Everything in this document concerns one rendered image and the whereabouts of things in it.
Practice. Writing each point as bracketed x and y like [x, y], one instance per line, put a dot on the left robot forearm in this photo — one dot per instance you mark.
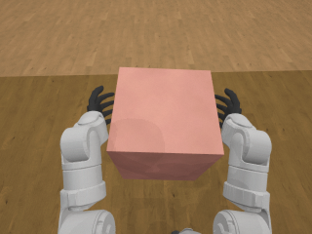
[81, 164]

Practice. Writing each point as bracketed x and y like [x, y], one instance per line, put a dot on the right robot shin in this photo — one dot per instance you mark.
[185, 229]

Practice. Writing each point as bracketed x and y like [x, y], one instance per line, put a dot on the left robot hand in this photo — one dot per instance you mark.
[95, 100]

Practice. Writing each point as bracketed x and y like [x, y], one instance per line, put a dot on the left robot upper arm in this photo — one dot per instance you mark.
[89, 222]

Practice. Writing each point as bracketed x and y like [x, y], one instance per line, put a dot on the right robot hand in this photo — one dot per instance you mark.
[233, 105]

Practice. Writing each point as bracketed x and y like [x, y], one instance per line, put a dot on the right robot upper arm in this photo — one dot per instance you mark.
[237, 222]

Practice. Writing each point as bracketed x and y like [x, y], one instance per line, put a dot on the right robot forearm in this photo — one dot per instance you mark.
[249, 158]

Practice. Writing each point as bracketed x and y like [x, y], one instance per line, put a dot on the carton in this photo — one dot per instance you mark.
[164, 124]

